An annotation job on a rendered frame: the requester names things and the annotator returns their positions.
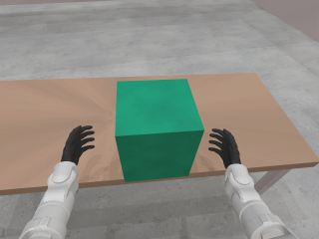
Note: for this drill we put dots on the right robot forearm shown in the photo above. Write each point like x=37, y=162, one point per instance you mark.
x=253, y=213

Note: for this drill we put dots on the carton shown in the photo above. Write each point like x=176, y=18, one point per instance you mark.
x=158, y=129

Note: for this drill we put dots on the left robot forearm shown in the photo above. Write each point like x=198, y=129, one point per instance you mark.
x=52, y=215

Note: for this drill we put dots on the right robot hand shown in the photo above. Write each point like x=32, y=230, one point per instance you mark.
x=229, y=150

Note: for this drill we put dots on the left robot hand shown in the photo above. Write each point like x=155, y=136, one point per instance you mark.
x=73, y=147

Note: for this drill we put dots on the table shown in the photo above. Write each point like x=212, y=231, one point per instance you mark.
x=37, y=116

